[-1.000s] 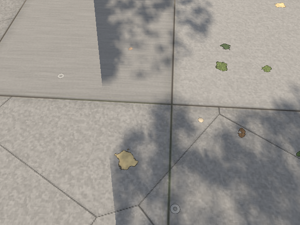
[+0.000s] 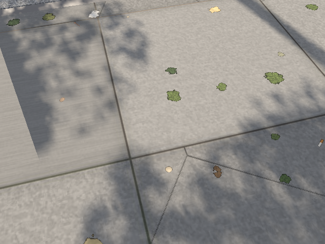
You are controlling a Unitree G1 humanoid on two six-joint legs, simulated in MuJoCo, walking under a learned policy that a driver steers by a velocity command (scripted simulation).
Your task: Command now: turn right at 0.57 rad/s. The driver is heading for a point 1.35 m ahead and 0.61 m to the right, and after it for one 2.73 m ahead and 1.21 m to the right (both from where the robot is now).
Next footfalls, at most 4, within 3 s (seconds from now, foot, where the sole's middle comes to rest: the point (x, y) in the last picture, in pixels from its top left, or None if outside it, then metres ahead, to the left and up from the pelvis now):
0.10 left None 0.04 0.12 -0.78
0.56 right None -0.03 -0.09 -0.78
1.08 left None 0.07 0.08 -0.77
1.52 right None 0.03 -0.16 -0.77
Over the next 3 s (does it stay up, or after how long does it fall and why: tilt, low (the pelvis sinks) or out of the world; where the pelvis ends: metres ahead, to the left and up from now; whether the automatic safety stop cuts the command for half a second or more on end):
stays up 0.73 -0.37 0.00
